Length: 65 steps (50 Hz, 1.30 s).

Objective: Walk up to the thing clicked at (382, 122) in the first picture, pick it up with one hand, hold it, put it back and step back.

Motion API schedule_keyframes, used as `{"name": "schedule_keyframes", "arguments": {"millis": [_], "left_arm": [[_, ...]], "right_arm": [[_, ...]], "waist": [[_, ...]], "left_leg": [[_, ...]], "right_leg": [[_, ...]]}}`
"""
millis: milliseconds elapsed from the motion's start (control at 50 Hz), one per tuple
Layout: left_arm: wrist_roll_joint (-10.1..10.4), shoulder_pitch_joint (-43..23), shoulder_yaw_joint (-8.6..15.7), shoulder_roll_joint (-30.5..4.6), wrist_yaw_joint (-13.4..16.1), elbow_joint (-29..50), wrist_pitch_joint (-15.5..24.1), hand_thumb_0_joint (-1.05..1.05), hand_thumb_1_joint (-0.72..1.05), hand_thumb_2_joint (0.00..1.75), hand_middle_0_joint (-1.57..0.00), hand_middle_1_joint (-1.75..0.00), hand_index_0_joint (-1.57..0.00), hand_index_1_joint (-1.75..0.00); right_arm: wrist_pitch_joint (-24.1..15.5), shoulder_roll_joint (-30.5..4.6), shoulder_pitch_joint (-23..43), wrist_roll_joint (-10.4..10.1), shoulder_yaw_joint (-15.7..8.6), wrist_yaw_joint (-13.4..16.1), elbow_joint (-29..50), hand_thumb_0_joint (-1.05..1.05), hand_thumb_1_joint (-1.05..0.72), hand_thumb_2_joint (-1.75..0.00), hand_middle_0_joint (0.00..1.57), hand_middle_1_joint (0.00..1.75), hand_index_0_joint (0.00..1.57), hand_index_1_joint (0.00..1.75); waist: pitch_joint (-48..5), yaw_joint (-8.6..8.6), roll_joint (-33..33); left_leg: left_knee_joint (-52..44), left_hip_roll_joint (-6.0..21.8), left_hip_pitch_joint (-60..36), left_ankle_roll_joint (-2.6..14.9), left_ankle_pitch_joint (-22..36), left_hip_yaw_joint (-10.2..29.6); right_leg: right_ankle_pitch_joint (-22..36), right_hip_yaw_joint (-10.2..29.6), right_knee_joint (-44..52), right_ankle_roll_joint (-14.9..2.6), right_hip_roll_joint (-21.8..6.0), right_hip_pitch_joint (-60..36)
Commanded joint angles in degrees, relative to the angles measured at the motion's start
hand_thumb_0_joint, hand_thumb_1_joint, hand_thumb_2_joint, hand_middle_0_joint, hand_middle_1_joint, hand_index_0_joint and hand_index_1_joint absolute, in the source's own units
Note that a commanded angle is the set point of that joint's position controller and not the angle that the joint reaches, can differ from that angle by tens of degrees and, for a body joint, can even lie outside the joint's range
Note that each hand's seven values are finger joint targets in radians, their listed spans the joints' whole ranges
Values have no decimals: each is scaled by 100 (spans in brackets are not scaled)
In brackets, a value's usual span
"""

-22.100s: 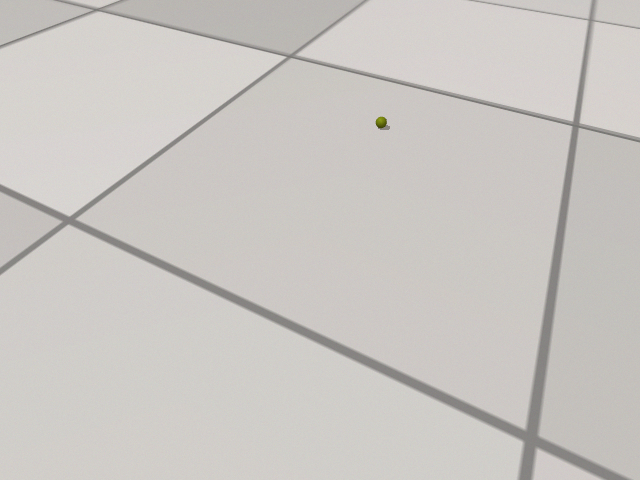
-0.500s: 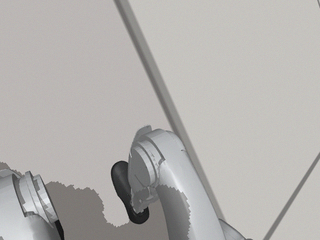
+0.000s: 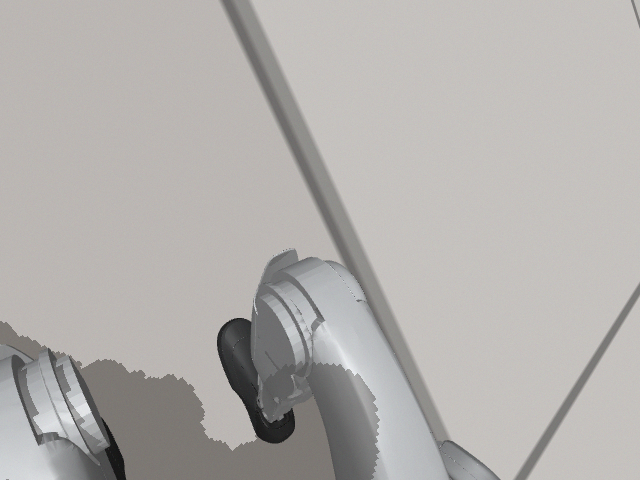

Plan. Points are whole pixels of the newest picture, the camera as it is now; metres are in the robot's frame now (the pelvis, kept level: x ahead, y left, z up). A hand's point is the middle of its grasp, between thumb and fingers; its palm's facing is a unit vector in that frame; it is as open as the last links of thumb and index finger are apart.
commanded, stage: close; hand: left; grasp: from above
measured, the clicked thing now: out of the picture +0.46 +0.34 -0.28
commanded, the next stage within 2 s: settle in 0.20 s
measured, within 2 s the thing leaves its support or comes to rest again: leaves its support in 0.58 s
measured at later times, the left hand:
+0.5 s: hand out of the picture +0.44 +0.33 -0.26, palm faces -0.41 -0.18 -0.89, open 7.6 cm
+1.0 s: hand out of the picture +0.42 +0.35 -0.17, palm faces -0.44 -0.14 -0.89, open 7.6 cm
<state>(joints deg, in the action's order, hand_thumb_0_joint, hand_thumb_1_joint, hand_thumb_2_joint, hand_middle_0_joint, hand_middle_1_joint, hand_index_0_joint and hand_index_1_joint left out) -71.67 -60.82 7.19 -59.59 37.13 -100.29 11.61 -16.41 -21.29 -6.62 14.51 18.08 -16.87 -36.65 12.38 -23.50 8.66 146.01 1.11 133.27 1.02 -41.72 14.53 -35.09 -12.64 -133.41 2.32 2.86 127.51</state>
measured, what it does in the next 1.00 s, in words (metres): stands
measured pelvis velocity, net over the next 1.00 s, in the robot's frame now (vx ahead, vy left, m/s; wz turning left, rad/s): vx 0.00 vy -0.01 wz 0.08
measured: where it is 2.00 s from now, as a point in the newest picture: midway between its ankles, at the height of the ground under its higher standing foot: (193, 449)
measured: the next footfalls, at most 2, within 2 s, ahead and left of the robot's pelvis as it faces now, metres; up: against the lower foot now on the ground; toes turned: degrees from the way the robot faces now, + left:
none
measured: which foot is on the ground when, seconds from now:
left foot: down 0.00-1.00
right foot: down 0.00-1.00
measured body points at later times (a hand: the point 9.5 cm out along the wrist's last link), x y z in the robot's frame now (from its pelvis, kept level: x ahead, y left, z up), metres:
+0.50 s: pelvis +0.00 +0.00 +0.00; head +0.28 +0.14 +0.32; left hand +0.46 +0.33 -0.21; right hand +0.05 -0.25 -0.04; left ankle +0.06 +0.12 -0.27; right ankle +0.13 -0.11 -0.27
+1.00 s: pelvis +0.00 -0.01 +0.01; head +0.23 +0.11 +0.39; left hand +0.44 +0.35 -0.12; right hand +0.09 -0.27 -0.07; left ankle +0.06 +0.12 -0.27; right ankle +0.13 -0.11 -0.27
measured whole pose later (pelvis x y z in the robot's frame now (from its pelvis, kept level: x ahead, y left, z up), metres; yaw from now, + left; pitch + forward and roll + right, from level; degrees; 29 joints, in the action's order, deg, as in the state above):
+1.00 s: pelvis +0.00 -0.01 +0.01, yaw +5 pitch +32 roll -11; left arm -68.7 -53.8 3.6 -45.7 21.8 -82.9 9.1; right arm -9.1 -19.5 -9.4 9.1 7.5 -15.3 -39.7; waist -0.2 -15.9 0.8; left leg 140.9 0.1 133.5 0.9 -40.2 9.6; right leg -36.2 -8.7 -132.4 1.1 0.9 128.9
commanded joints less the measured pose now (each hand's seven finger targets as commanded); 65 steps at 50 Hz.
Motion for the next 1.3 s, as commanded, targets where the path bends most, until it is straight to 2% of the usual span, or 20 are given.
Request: {"name": "schedule_keyframes", "arguments": {"millis": [0,60,120,140,160,280,300,420,500,520,620,660,720,800,860,900,960,1100,1180,1280], "left_arm": [[96,-832,-10,-1195,112,279,22,0,49,54,-76,-75,-82,-69],[87,-969,-69,-1139,111,340,74,0,52,52,-78,-75,-84,-69],[77,-925,41,-1307,129,381,120,0,56,56,-82,-76,-87,-70],[48,-928,-72,-1230,103,232,115,0,59,58,-84,-76,-89,-71],[53,-920,3,-1262,116,356,139,0,61,56,-86,-76,-91,-70],[-64,-967,-49,-1254,179,353,158,0,73,60,-95,-76,-100,-70],[-70,-1000,-111,-1191,176,313,135,0,66,59,-96,-75,-102,-70],[-45,-1114,-32,-1206,80,526,-5,0,68,61,-98,-72,-103,-67],[-42,-1169,295,-1477,63,1328,-84,0,69,59,-101,-68,-105,-64],[-49,-1054,211,-1321,8,1131,-128,0,69,59,-101,-67,-105,-63],[112,-877,495,-1179,-178,1895,-183,0,72,61,-103,-67,-107,-63],[132,-942,258,-701,-382,1957,-220,0,74,60,-105,-66,-108,-63],[346,-775,100,-308,-663,2476,-267,0,73,61,-104,-67,-108,-63],[413,-738,-177,134,-1015,2512,-300,0,76,62,-104,-71,-109,-67],[388,-789,-77,10,-1187,2546,-284,0,76,64,-105,-71,-110,-67],[374,-1101,-323,352,-1321,2681,-221,0,78,64,-108,-69,-111,-65],[276,-1328,-298,87,-1360,2731,-120,0,72,62,-105,-66,-108,-63],[144,-1330,-119,-173,-1326,2649,-81,0,65,53,-98,-62,-102,-59],[135,-1355,-79,-115,-1314,2793,-142,0,66,54,-100,-60,-103,-57],[236,-1465,-264,201,-1456,3055,-252,0,70,60,-105,-60,-106,-58]], "right_arm": [[67,-1871,-1069,-87,-497,78,-85,0,-90,-90,20,30,20,30],[70,-1914,-1163,-53,-514,73,-91,0,-90,-90,20,30,20,30],[99,-1901,-1119,-80,-484,111,-96,0,-90,-90,20,30,20,30],[85,-1883,-1074,-46,-451,110,-61,0,-90,-90,20,30,20,30],[96,-1915,-1042,-50,-489,132,-55,0,-90,-90,20,30,20,30],[139,-1892,-1026,-32,-479,169,-42,0,-90,-90,20,30,20,30],[136,-1963,-1084,-7,-535,173,-26,0,-91,-90,20,30,20,30],[93,-1910,-1068,-58,-580,112,-56,0,-91,-90,20,30,20,30],[141,-1911,-1208,-93,-771,114,-98,0,-91,-90,20,30,20,30],[134,-1855,-1173,-111,-783,89,-107,0,-92,-91,20,30,20,30],[232,-1807,-1321,-206,-1097,52,-255,0,-91,-90,20,30,20,30],[263,-1754,-1377,-253,-1197,26,-265,0,-91,-90,20,30,20,30],[338,-1656,-1366,-379,-1384,57,-265,0,-91,-90,20,30,20,30],[510,-1571,-1519,-494,-1526,79,-391,0,-91,-90,20,30,20,30],[667,-1527,-1678,-546,-1585,149,-448,0,-91,-90,20,30,20,30],[732,-1500,-1522,-599,-1595,206,-317,0,-91,-90,20,30,20,30],[795,-1423,-1394,-651,-1553,323,-240,0,-91,-90,20,30,20,30],[934,-1179,-1396,-654,-1543,516,-243,0,-91,-90,20,30,20,30],[983,-1179,-1450,-674,-1632,599,-250,0,-91,-90,20,30,20,30],[1059,-1109,-1530,-747,-1761,666,-284,0,-91,-90,20,30,20,30]], "waist": [[-3691,-184,-2969],[-3551,-272,-2995],[-3607,-161,-2993],[-3440,-265,-2882],[-3501,-173,-2910],[-3527,-196,-2978],[-3447,-267,-3053],[-3564,-214,-3191],[-4303,72,-3759],[-4099,19,-3608],[-4647,273,-3964],[-4471,109,-3715],[-4908,393,-3771],[-4833,374,-3349],[-4839,448,-3084],[-4670,392,-2868],[-4615,495,-2739],[-5063,711,-2597],[-5411,773,-2750],[-5569,769,-2946]], "left_leg": [[-1623,173,-2640,-78,1453,-389],[-1586,159,-2591,-50,1416,-426],[-1609,157,-2585,-63,1385,-408],[-1581,153,-2511,-47,1203,-434],[-1641,155,-2502,-52,1134,-417],[-1691,163,-2582,-74,1058,-378],[-1721,159,-2582,-76,1023,-402],[-1765,189,-2851,-134,1193,-298],[-1767,141,-3180,-158,1661,-458],[-1688,140,-3063,-143,1592,-496],[-1772,108,-3338,-200,1903,-533],[-1705,90,-3130,-144,1808,-607],[-1901,68,-3298,-138,1786,-656],[-1996,13,-2894,-51,1468,-717],[-2082,-18,-2745,-21,1295,-723],[-2159,-66,-2695,-8,1024,-690],[-2166,-112,-2494,32,669,-782],[-2099,-204,-2377,79,989,-1113],[-2205,-209,-2666,72,1183,-1131],[-2499,-196,-2991,45,1048,-1085]], "right_leg": [[1376,-369,992,-320,271,-2281],[1355,-368,1042,-309,272,-2266],[1294,-365,1027,-321,258,-2257],[1195,-339,1033,-309,256,-2228],[1094,-358,1073,-323,268,-2159],[1052,-379,1058,-327,261,-2127],[1039,-362,1064,-335,265,-2111],[1142,-381,940,-330,196,-1890],[1454,-300,937,-391,213,-2175],[1444,-278,916,-380,193,-2091],[1515,-263,873,-461,161,-1914],[1479,-223,956,-430,162,-1808],[1422,-134,1061,-455,142,-1866],[1266,-50,1161,-451,118,-1764],[1078,-3,1208,-454,93,-1766],[831,8,1265,-484,54,-1494],[510,123,1337,-478,63,-1543],[592,389,1528,-445,48,-2046],[820,368,1524,-463,14,-2047],[774,344,1555,-493,-15,-1915]]}}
